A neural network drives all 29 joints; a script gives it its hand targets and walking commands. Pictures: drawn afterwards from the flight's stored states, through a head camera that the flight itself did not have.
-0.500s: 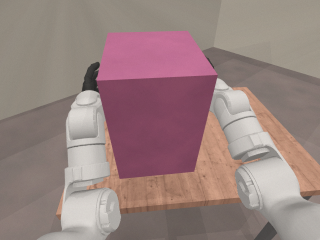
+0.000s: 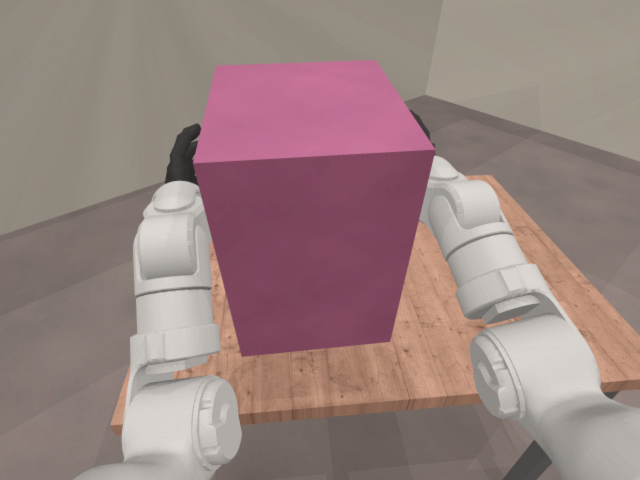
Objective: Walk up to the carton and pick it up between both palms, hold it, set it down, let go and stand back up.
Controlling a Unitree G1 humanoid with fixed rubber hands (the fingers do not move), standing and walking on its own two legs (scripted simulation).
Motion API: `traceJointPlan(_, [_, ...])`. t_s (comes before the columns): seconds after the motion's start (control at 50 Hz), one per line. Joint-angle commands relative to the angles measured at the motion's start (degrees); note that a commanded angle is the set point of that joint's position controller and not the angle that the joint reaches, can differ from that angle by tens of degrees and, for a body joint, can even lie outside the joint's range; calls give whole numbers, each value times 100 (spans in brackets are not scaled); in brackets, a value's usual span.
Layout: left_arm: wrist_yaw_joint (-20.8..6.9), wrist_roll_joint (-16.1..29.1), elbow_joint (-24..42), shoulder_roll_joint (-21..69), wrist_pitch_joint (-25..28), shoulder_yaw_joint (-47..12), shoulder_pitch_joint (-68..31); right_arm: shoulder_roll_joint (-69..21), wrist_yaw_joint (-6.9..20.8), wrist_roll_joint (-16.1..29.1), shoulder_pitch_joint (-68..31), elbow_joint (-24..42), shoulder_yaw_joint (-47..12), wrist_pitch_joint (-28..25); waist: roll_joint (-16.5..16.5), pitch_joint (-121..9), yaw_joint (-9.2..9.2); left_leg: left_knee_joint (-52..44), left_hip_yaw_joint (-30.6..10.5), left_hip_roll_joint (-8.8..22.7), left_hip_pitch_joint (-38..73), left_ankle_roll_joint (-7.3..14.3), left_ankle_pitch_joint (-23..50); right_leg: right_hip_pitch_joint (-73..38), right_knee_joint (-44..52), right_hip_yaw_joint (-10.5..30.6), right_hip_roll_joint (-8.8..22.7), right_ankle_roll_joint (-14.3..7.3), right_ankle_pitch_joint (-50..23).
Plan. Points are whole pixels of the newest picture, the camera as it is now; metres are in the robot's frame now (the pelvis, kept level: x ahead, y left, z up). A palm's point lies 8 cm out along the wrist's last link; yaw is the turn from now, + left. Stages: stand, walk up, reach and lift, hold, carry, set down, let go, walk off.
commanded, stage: set down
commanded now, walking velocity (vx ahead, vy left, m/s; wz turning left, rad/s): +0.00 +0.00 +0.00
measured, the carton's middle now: (307, 211) +0.35 +0.01 +0.22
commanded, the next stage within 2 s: none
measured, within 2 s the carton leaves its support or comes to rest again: neither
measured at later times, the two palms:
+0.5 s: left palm (195, 201) +0.39 +0.15 +0.21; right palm (405, 198) +0.40 -0.13 +0.20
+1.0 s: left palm (206, 222) +0.39 +0.14 +0.18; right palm (405, 206) +0.42 -0.13 +0.18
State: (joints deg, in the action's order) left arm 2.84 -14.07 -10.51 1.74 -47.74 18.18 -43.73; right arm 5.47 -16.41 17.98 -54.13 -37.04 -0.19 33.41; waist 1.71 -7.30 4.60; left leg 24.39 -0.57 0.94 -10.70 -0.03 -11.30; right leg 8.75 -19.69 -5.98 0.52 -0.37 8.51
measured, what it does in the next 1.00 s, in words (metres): stands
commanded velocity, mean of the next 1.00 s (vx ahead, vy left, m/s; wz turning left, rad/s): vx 0.00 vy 0.00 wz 0.00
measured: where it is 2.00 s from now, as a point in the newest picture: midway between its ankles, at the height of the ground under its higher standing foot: outside the picture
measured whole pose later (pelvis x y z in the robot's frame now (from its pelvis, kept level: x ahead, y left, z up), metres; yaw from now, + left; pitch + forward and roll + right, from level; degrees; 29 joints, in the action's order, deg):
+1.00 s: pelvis +0.00 -0.01 +0.00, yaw +0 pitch -3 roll -1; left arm 6.1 -16.0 -16.5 5.7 -30.7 19.3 -41.9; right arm 2.7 -8.6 8.2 -50.2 -47.0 5.7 7.6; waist 1.1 2.2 0.8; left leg 24.4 -0.6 2.4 -9.4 -1.2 -11.8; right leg 7.3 -19.2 -6.0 -0.9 -1.2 8.7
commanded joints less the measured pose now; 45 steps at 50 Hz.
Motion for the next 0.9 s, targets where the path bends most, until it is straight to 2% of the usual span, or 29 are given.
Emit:
traceJointPlan(0.0, [-847,1137,663,3196,479,-2546,-5313,-3935,795,703,-4985,2095,-1516,-512,-461,-2370,14,-414,22,-428,649,-127,1253,-1593,233,418,-468,261,-811])
traceJointPlan(0.04, [-882,1053,240,3299,615,-2491,-5448,-3829,864,307,-5373,2002,-1148,-801,-479,-2109,125,-515,31,-378,622,-124,729,-1366,332,364,-428,213,-343])
traceJointPlan(0.08, [-883,877,188,3205,850,-2201,-5526,-3945,953,96,-5093,1364,-1063,-1015,-332,-2066,-83,-607,42,-297,618,-74,608,-1340,337,334,-407,193,-101])
traceJointPlan(0.1, [-939,668,45,3127,898,-2070,-5390,-3788,992,-158,-4939,1072,-817,-1134,-332,-1898,32,-666,77,-296,697,-52,549,-1301,371,324,-339,228,-108])
traceJointPlan(0.12, [-974,413,-248,3040,924,-1807,-5173,-3749,1021,-334,-5029,1045,-816,-1245,-171,-1669,-109,-782,92,-282,549,34,356,-1390,400,305,-321,249,115])
traceJointPlan(0.16, [-1010,-56,-736,2805,1017,-1288,-4582,-3638,1217,-600,-4462,318,-570,-1482,-270,-1036,-404,-964,174,-256,527,95,-7,-1285,453,228,-263,240,635])
traceJointPlan(0.18, [-1029,-178,-669,2796,1034,-1126,-4511,-3636,1293,-713,-4296,139,-488,-1619,-221,-1178,-408,-1008,196,-223,523,124,83,-1475,393,186,-226,279,484])
traceJointPlan(0.2, [-1026,-258,-527,2821,1134,-1140,-4563,-3575,1366,-813,-4137,-49,-402,-1750,-305,-1196,-358,-988,242,-210,687,90,287,-1519,349,157,-208,277,284])
traceJointPlan(0.26, [-962,12,-314,3049,1310,-1554,-4550,-3385,1452,-741,-4548,295,-526,-2220,-539,-1804,-326,-707,149,-198,1217,-104,1264,-1480,348,66,-336,191,-247])
traceJointPlan(0.28, [-926,38,-240,3136,1316,-1692,-4388,-3320,1468,-641,-4762,702,-722,-2380,-480,-2185,-350,-526,88,-168,1513,-174,1966,-1524,323,-8,-405,194,-639])
traceJointPlan(0.3, [-826,16,-65,3193,1357,-1851,-4018,-3317,1448,-543,-4588,714,-922,-2466,-645,-2408,-443,-346,66,-198,1767,-232,2451,-1562,300,12,-405,167,-1000])
traceJointPlan(0.36, [-693,232,157,3352,1457,-2351,-3868,-3134,1377,-402,-4669,1229,-1257,-2674,-563,-2873,-357,-168,-6,-175,2204,-327,2873,-1503,373,-117,-511,128,-1178])
traceJointPlan(0.38, [-639,419,590,3633,1494,-2745,-3931,-3137,1390,-329,-4682,1375,-1261,-2805,-866,-3120,-284,-69,-61,-135,2454,-469,3205,-1364,348,-180,-534,53,-1197])
traceJointPlan(0.42, [-554,389,588,3772,1459,-2966,-3601,-3011,1386,-291,-4719,1752,-1328,-2938,-956,-3130,-273,105,-144,-54,2771,-562,3756,-1120,432,-218,-599,15,-1272])
traceJointPlan(0.44, [-527,425,513,3760,1435,-3008,-3319,-2850,1393,-278,-4512,1638,-1316,-2929,-1010,-2994,-235,172,-178,-80,2667,-582,3750,-1119,452,-203,-596,-10,-1184])
traceJointPlan(0.46, [-522,417,405,3657,1444,-2941,-3297,-2847,1370,-312,-4577,1781,-1347,-2977,-863,-2828,-274,148,-77,-135,2535,-540,3533,-1191,455,-168,-544,18,-1308])
traceJointPlan(0.5, [-588,213,86,3523,1422,-2537,-3187,-2807,1390,-521,-4277,1101,-1166,-2935,-539,-2163,-284,-104,-45,-74,2185,-389,2814,-1189,506,-160,-491,39,-964])
traceJointPlan(0.52, [-596,237,312,3543,1438,-2552,-3259,-2898,1397,-464,-4572,1549,-1332,-2976,-335,-2464,-422,-129,-23,-99,2129,-325,2812,-1366,451,-156,-488,74,-1134])
traceJointPlan(0.54, [-581,188,170,3441,1480,-2493,-3326,-2857,1426,-475,-4335,1116,-1258,-2925,-432,-2278,-410,-185,-7,-125,2035,-324,2563,-1295,456,-131,-499,76,-970])
traceJointPlan(0.58, [-544,260,277,3419,1527,-2525,-3396,-2943,1455,-488,-4327,1178,-1347,-2934,-428,-2405,-541,-171,34,-115,2067,-304,2574,-1207,445,-103,-473,52,-883])
traceJointPlan(0.64, [-460,326,97,3416,1614,-2568,-3575,-2997,1470,-555,-4670,1434,-1289,-3018,-390,-2782,-502,-177,17,-138,2051,-255,2331,-1225,427,-101,-443,72,-941])
traceJointPlan(0.66, [-440,226,9,3503,1641,-2537,-3360,-2919,1492,-623,-4462,1046,-1164,-3006,-483,-2404,-508,-232,-43,-83,1981,-295,2267,-1058,463,-141,-478,38,-705])
traceJointPlan(0.7, [-409,43,-190,3375,1604,-2265,-3320,-2767,1564,-715,-4490,712,-1072,-3000,-515,-2286,-686,-273,63,-77,1946,-275,2262,-946,475,-142,-473,10,-578])
traceJointPlan(0.74, [-435,11,-265,3298,1583,-2158,-3275,-2744,1640,-872,-4154,470,-964,-2937,-349,-2006,-669,-411,101,-69,1752,-198,1720,-927,509,-123,-411,36,-319])
traceJointPlan(0.78, [-393,39,56,3349,1704,-2180,-3280,-2827,1691,-787,-4147,463,-1017,-2989,-400,-2258,-803,-332,79,-33,1876,-275,2243,-977,412,-143,-482,12,-648])
traceJointPlan(0.8, [-361,-8,-3,3333,1692,-2111,-3286,-2705,1704,-824,-4256,462,-970,-3043,-504,-2296,-772,-350,120,-64,1924,-265,2210,-902,437,-151,-463,28,-657])
traceJointPlan(0.82, [-355,-79,-181,3165,1716,-1963,-3319,-2807,1726,-919,-4294,372,-983,-3003,-252,-2166,-881,-441,156,-95,1708,-177,1821,-958,481,-120,-440,58,-383])
traceJointPlan(0.84, [-310,41,150,3341,1781,-2096,-3562,-2812,1779,-902,-4462,493,-1007,-3084,-286,-2464,-893,-434,139,-55,1691,-184,1842,-956,371,-136,-463,32,-463])
traceJointPlan(0.88, [-309,50,-320,3166,1817,-2045,-3475,-2817,1771,-1093,-4482,427,-842,-3092,-235,-2458,-861,-424,196,-98,1591,-159,1756,-1033,397,-118,-424,54,-597])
